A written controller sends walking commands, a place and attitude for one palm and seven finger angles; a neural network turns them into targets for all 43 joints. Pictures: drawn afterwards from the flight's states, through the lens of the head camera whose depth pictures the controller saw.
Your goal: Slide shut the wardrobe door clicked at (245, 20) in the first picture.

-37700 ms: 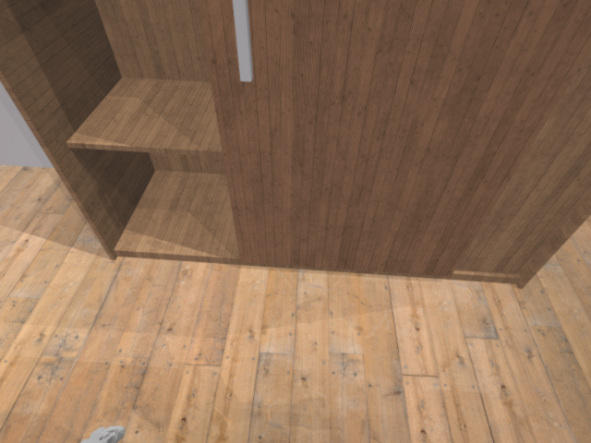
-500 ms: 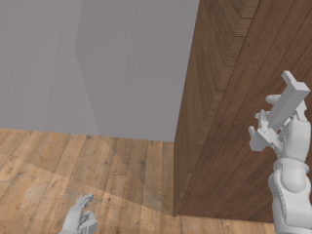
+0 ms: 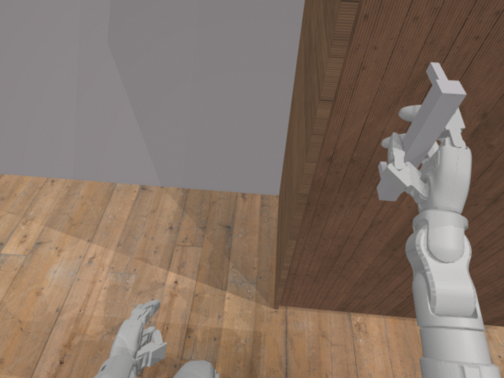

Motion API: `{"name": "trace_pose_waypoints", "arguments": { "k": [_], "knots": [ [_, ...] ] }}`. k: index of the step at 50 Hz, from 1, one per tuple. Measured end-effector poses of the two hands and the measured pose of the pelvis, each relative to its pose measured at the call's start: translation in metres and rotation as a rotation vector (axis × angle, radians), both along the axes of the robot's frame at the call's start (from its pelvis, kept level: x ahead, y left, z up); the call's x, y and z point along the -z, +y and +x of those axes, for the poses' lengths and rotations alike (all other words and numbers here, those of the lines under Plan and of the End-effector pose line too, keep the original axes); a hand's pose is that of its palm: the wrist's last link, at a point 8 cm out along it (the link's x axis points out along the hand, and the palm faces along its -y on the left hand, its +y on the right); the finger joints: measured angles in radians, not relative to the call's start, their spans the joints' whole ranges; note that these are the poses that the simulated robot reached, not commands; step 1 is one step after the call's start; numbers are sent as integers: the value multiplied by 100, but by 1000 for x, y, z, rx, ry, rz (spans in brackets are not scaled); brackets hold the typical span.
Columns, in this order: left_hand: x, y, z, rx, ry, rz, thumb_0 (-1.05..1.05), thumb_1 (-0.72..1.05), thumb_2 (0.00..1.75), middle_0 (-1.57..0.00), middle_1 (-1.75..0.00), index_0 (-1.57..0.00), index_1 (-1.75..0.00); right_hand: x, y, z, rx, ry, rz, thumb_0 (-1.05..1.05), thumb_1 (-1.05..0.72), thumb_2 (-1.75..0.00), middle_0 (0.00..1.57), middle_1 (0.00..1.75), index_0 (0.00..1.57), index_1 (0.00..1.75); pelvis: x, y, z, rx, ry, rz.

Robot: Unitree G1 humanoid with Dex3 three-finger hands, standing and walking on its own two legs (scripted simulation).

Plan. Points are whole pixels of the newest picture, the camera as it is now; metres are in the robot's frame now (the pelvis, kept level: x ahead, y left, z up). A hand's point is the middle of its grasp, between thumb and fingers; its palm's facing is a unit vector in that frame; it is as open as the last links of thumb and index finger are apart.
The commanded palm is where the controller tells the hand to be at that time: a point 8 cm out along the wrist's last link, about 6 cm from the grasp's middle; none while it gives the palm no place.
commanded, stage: stop walking and hold the door there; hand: right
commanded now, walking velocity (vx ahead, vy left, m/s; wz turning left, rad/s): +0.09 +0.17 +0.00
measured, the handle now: (408, 139) +0.41 -0.18 +0.18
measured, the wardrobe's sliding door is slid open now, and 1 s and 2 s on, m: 0.00 0.00 0.00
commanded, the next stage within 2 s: loosen the grip on the handle in 0.98 s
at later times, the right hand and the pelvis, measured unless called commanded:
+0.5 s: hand (393, 165) +0.36 -0.15 +0.18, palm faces +0.26 +0.95 -0.15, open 6.3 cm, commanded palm +0.33 -0.20 +0.18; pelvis -0.01 +0.03 +0.00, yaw +2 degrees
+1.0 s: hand (393, 164) +0.36 -0.16 +0.17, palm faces +0.33 +0.92 -0.21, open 6.4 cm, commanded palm +0.33 -0.20 +0.18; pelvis +0.01 +0.07 +0.00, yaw +2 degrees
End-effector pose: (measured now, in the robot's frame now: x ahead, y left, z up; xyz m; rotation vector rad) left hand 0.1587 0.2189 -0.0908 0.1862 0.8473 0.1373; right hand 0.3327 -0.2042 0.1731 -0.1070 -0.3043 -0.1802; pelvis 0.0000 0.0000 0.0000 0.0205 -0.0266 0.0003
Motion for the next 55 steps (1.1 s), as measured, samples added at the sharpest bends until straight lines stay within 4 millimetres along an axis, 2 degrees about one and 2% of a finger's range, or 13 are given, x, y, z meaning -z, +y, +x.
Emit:
{"name": "trace_pose_waypoints", "arguments": {
  "k": [5,10,14,20,29,35,43,55],
  "knots": [
    [-1,-22,-18,36,35,-26,1,90,90,-20,-30,-20,-30,-1,0,-1,-21,24,15,-2,-73,-76,45,140,25,138,-7,-3,0,-22,-3,10],
    [-4,-24,-22,46,25,-30,1,90,90,-21,-30,-21,-30,-2,-1,-2,-23,37,0,-2,-72,-75,45,140,25,139,-9,-2,-2,-36,-2,12],
    [-8,-12,-19,46,-13,-20,1,90,90,-21,-30,-21,-30,-3,-1,-2,-6,44,-17,-3,-72,-75,45,140,25,139,-8,4,-7,-44,-6,2],
    [-10,18,-11,25,-71,-1,1,90,90,-20,-30,-21,-30,-4,2,-4,43,63,-46,-4,-72,-75,45,140,22,139,-4,18,-11,-39,-17,-15],
    [-9,68,-14,-50,-60,38,1,90,90,-20,-30,-20,-30,-6,5,-5,106,78,-67,-5,-70,-79,45,140,23,139,-4,42,-1,-31,2,-7],
    [-6,90,-17,-89,-37,47,1,90,90,-20,-30,-20,-30,-6,6,-5,138,83,-87,-6,-68,-80,45,140,24,138,-4,55,7,-31,3,-9],
    [-3,99,-16,-108,-25,32,1,90,90,-20,-30,-20,-30,-7,5,-6,160,88,-108,-8,-66,-81,45,140,25,138,-4,65,11,-32,2,-12],
    [-3,91,-12,-86,-22,21,1,90,90,-20,-30,-20,-30,-9,1,-3,142,80,-154,-9,-62,-80,45,140,27,138,-4,64,11,-37,5,-9]
  ]
}}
